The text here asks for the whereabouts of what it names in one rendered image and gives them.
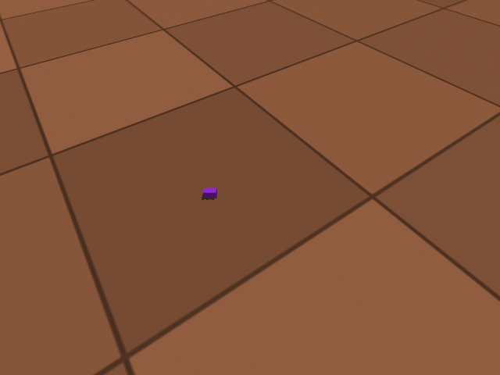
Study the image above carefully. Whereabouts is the small box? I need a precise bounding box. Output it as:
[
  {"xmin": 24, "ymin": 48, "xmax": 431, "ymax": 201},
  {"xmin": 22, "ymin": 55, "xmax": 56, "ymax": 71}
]
[{"xmin": 203, "ymin": 187, "xmax": 217, "ymax": 198}]

